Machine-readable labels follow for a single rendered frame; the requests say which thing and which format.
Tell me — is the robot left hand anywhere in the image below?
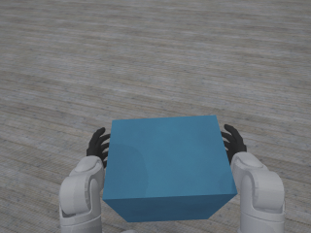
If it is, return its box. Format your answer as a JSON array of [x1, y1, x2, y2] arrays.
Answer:
[[86, 127, 111, 168]]

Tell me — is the carton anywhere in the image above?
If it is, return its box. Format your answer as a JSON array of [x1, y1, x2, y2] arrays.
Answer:
[[102, 115, 238, 223]]

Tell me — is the left robot forearm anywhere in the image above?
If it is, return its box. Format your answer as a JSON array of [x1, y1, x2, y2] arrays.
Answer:
[[58, 155, 105, 233]]

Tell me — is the robot right hand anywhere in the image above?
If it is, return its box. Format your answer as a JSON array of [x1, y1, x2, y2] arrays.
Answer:
[[221, 124, 247, 165]]

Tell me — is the right robot forearm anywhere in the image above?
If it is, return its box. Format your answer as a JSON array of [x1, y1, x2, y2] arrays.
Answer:
[[230, 151, 286, 233]]

